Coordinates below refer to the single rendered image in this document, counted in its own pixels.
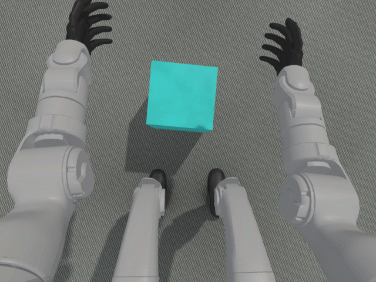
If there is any robot left forearm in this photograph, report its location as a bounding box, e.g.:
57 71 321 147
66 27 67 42
7 39 93 199

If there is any left robot hand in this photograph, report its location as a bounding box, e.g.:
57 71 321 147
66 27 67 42
65 0 113 56

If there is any right robot upper arm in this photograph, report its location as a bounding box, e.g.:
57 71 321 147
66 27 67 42
277 172 376 282

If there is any robot right forearm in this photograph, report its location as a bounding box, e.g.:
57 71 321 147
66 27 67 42
271 65 360 213

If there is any left robot upper arm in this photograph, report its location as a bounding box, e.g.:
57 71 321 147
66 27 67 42
0 145 95 282

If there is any robot left shin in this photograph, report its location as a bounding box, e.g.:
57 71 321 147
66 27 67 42
133 177 161 197

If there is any carton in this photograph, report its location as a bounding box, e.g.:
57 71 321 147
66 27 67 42
146 61 218 133

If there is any right robot hand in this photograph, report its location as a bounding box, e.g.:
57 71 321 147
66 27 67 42
259 18 303 76

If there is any robot left foot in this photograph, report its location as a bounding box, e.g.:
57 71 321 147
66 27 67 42
149 169 167 217

